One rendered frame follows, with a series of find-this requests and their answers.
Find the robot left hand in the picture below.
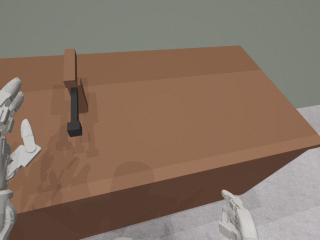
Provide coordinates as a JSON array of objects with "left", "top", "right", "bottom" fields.
[{"left": 0, "top": 77, "right": 41, "bottom": 191}]

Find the counter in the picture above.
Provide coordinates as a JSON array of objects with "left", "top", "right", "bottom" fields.
[{"left": 0, "top": 45, "right": 320, "bottom": 240}]

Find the tap lever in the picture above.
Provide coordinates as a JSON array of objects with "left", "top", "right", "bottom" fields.
[{"left": 67, "top": 87, "right": 83, "bottom": 137}]

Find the robot right hand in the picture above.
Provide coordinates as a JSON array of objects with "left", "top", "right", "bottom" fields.
[{"left": 219, "top": 189, "right": 259, "bottom": 240}]

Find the robot left forearm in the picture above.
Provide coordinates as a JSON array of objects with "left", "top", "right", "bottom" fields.
[{"left": 0, "top": 189, "right": 17, "bottom": 240}]

